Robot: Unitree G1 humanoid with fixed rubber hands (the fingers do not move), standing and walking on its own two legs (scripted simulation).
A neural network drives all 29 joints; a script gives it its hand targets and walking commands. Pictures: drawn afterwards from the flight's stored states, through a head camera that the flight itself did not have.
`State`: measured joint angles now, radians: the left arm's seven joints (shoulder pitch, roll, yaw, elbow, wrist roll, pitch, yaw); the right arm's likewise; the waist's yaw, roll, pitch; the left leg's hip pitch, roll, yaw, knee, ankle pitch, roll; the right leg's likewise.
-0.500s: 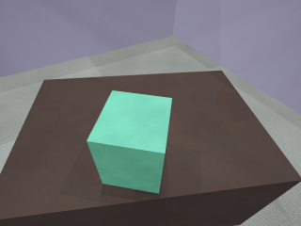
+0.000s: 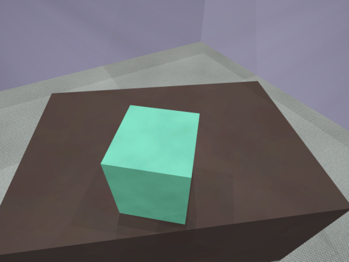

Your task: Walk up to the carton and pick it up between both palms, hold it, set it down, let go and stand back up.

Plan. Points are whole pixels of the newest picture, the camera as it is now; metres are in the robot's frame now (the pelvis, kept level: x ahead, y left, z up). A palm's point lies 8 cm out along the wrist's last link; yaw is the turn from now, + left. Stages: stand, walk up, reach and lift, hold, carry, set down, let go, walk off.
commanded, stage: stand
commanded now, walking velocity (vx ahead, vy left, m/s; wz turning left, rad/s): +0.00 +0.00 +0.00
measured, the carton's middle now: (157, 165) +0.41 +0.01 -0.03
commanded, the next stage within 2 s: none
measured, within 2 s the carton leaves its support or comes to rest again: neither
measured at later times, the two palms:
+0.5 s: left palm out of the picture +0.10 +0.26 -0.12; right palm out of the picture +0.01 -0.27 -0.13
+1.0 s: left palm out of the picture +0.09 +0.26 -0.12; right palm out of the picture +0.01 -0.27 -0.13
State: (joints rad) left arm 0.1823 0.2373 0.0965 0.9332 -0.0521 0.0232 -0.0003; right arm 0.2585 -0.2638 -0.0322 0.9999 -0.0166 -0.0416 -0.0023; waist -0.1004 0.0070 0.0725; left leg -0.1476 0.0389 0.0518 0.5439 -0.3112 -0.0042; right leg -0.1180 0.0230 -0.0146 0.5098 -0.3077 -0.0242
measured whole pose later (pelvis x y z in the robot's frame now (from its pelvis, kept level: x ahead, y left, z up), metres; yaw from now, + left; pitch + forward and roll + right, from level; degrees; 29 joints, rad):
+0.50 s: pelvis +0.00 +0.00 +0.00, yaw +0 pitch -5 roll -1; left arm 0.18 0.24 0.10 0.97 -0.05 0.02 0.00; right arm 0.25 -0.26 -0.03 1.02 -0.02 -0.04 0.00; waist -0.10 0.01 0.07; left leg -0.15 0.04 0.05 0.54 -0.31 0.00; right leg -0.12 0.02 -0.01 0.51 -0.31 -0.02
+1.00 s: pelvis +0.00 +0.00 +0.00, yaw +0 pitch -5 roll -1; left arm 0.18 0.24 0.10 0.99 -0.05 0.02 0.00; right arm 0.25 -0.26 -0.03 1.04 -0.02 -0.04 0.00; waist -0.10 0.01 0.07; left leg -0.15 0.04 0.05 0.54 -0.31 0.00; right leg -0.12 0.02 -0.01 0.50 -0.30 -0.02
